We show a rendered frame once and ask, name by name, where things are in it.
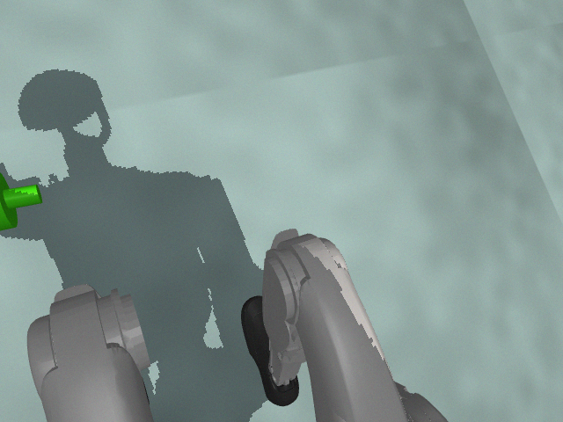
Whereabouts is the right robot foot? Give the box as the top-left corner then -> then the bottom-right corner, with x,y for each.
241,296 -> 299,406

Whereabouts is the right robot hand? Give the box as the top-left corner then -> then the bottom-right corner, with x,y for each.
395,382 -> 449,422

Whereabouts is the bottle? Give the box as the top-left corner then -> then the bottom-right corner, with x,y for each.
0,172 -> 42,230

